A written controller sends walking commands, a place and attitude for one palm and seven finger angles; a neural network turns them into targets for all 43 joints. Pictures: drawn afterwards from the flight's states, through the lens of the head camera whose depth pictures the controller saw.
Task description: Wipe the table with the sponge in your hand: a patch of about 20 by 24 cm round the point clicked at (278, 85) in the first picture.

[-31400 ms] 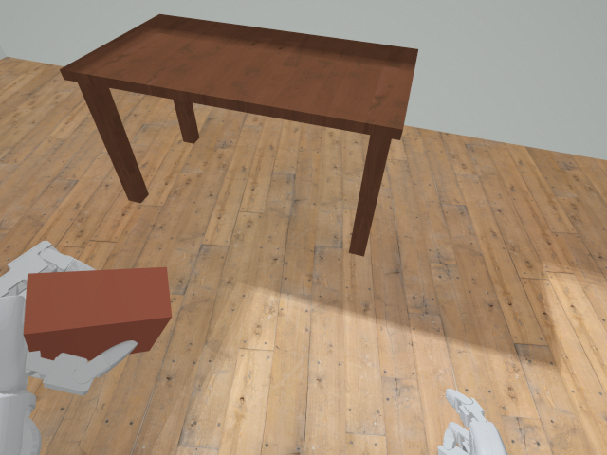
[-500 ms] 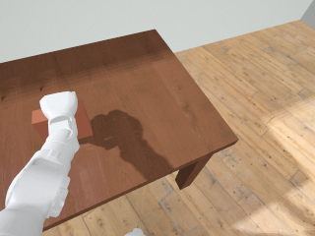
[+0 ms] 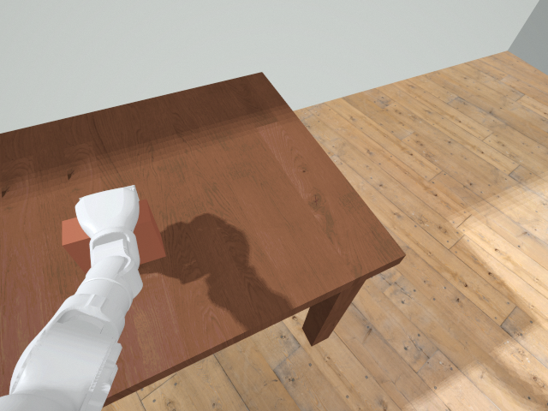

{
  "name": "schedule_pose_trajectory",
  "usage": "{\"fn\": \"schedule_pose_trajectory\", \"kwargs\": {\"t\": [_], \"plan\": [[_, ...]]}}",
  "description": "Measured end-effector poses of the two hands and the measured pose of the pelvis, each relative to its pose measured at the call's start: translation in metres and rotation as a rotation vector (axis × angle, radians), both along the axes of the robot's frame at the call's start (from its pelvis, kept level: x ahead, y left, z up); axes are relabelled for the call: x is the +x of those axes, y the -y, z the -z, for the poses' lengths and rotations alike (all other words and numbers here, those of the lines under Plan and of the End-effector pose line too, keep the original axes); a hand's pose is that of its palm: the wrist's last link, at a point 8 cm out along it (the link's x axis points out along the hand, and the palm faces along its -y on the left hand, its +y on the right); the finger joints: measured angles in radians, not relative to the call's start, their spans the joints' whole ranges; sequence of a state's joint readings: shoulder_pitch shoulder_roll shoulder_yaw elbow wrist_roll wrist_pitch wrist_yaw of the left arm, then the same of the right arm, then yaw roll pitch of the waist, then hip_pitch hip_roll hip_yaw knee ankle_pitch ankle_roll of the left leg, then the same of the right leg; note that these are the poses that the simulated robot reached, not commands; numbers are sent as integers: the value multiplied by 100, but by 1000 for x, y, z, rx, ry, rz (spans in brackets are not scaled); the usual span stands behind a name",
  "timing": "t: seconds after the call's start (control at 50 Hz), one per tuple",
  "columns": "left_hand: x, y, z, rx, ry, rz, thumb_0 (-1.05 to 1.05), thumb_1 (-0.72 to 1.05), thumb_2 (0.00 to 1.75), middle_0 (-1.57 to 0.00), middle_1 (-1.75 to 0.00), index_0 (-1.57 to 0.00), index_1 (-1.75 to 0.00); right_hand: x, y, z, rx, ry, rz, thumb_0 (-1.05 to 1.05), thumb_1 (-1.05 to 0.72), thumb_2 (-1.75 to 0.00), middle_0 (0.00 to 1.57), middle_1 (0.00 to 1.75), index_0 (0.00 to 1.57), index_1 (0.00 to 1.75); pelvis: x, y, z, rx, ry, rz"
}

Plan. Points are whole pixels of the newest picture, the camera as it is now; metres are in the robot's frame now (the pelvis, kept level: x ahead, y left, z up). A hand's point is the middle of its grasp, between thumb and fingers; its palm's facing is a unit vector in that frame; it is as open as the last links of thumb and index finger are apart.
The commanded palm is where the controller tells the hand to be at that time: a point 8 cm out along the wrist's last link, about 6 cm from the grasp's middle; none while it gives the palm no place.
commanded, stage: wipe back along the middle lane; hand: left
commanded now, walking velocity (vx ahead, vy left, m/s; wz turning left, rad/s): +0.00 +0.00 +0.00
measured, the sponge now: (121, 245) +0.39 +0.29 -0.05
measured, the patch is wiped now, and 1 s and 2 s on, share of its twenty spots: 0.60 0.75 0.75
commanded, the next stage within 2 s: none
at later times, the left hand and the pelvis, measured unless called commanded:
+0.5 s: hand (129, 250) +0.36 +0.25 -0.02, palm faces -0.07 +0.00 -1.00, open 9.7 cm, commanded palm +0.31 +0.21 +0.01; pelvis +0.00 +0.01 +0.00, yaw +1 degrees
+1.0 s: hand (139, 282) +0.31 +0.22 -0.02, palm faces -0.07 -0.02 -1.00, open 9.7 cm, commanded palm +0.26 +0.19 +0.01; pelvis -0.01 -0.01 +0.01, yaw +0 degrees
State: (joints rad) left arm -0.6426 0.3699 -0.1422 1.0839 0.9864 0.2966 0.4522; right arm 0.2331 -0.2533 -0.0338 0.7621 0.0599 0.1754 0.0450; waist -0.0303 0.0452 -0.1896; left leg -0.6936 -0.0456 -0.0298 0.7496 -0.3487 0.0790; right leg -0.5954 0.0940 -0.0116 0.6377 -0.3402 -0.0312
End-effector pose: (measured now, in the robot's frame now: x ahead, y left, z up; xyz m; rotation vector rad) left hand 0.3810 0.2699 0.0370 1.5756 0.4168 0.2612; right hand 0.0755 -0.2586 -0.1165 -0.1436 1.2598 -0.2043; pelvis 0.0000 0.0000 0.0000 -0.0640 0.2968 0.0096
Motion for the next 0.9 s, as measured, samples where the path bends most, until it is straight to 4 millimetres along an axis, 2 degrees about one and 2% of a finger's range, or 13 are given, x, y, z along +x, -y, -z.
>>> {"fn": "schedule_pose_trajectory", "kwargs": {"t": [0.26, 0.46, 0.62, 0.9], "plan": [[-19, 11, 0, -13, 18, 7, 0, -45, 110, -70, -146, -70, -149, 40, -24, -6, 38, 101, -48, 0, -91, -89, 20, 30, 20, 30, -2, -7, -2, 1, 29, -8], [-34, 23, 0, -10, 28, 9, 0, -44, 110, -70, -146, -70, -149, 60, -38, -7, 69, 135, -85, 0, -91, -89, 20, 30, 20, 30, -1, -9, -2, 4, 47, -14], [-50, 36, 0, -10, 36, 11, 0, -44, 110, -70, -147, -69, -150, 71, -38, -11, 82, 162, -103, 0, -91, -89, 20, 30, 20, 30, -1, -5, -3, 9, 69, -13], [-83, 53, 0, -29, 39, 3, 3, -44, 109, -68, -147, -70, -148, 92, -26, -30, 63, 268, -117, 0, -91, -89, 20, 30, 20, 30, -5, 6, -7, 23, 122, -4]]}}
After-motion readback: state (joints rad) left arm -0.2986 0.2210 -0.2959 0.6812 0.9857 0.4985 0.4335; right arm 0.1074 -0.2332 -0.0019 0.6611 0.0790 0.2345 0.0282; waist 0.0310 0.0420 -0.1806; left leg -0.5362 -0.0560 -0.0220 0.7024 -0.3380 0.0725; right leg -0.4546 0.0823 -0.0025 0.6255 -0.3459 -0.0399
